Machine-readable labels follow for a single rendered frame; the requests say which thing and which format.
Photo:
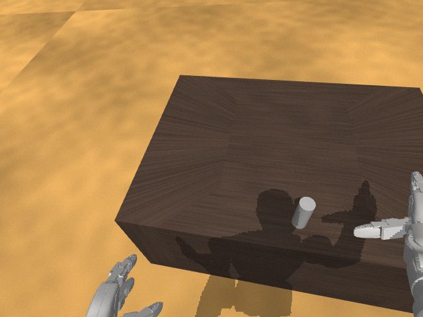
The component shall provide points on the right robot hand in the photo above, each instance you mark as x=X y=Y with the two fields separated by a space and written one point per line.
x=396 y=228

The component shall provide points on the right robot arm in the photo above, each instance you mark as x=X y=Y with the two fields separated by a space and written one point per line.
x=413 y=256

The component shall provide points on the can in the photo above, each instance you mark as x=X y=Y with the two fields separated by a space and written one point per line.
x=303 y=212

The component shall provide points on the left robot hand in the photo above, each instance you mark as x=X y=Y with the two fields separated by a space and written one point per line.
x=110 y=296

